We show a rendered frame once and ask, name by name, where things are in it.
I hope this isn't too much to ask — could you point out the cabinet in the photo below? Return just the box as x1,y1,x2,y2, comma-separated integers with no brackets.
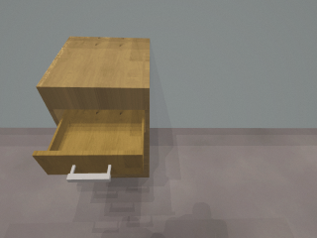
36,36,150,179

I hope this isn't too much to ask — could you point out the handle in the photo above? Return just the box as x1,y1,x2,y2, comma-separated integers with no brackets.
66,165,112,182

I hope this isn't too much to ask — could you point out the drawer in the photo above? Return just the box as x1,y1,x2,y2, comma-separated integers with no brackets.
32,109,146,176

